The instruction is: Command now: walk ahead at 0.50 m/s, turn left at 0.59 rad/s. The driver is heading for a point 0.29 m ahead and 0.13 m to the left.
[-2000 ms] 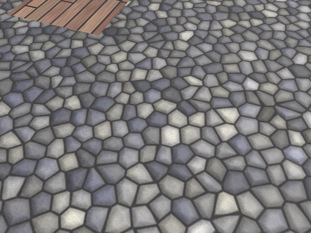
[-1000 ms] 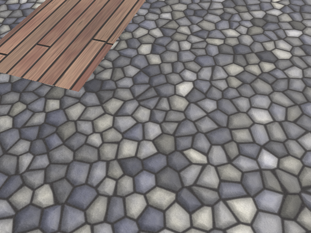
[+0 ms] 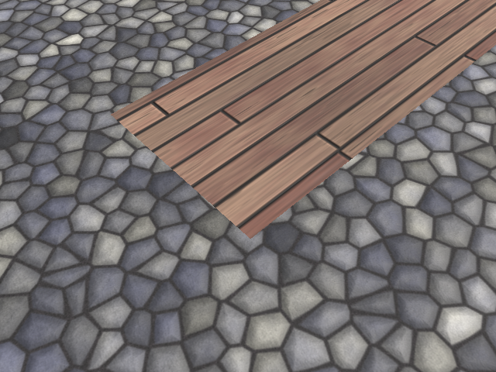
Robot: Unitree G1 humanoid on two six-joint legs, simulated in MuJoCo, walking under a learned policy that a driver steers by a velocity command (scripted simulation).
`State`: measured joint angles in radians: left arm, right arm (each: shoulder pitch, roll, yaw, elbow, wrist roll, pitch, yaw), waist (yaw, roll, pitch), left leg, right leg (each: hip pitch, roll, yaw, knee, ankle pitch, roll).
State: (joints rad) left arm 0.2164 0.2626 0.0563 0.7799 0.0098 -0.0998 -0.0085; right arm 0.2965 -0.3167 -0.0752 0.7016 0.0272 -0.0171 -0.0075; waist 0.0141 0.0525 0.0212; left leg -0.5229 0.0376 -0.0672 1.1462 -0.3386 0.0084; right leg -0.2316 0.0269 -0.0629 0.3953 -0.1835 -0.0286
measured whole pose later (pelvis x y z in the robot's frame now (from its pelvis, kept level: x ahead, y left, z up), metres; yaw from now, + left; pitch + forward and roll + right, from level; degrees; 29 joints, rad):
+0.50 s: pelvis +0.21 +0.06 -0.01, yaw +11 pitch +2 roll +0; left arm 0.17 0.32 0.04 0.83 -0.01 -0.02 0.01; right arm 0.13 -0.26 -0.04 0.66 -0.02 -0.03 0.03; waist 0.01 -0.03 0.08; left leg -0.39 -0.06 0.02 0.47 -0.11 0.06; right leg -0.47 -0.08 0.02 1.07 -0.49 0.06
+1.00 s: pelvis +0.29 +0.05 +0.00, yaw +12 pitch -1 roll +0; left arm 0.17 0.23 0.02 0.93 0.01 -0.02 0.02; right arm 0.18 -0.24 -0.04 0.89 -0.01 0.01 -0.02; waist 0.00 0.00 0.03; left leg -0.23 -0.02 -0.02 0.49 -0.24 0.00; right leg -0.22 -0.02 0.00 0.52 -0.28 0.01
